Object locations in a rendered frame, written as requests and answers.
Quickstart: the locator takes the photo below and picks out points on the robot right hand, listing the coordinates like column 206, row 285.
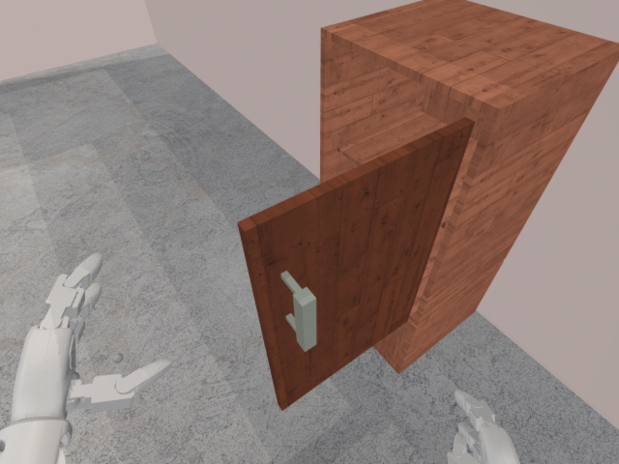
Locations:
column 491, row 445

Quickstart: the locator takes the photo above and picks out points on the robot left hand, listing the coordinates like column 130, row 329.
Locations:
column 43, row 385

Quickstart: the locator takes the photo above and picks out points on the cupboard door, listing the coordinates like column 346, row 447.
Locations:
column 360, row 242

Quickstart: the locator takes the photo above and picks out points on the handle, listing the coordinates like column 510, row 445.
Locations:
column 304, row 322

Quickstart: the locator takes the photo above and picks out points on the left robot forearm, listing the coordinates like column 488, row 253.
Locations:
column 42, row 440

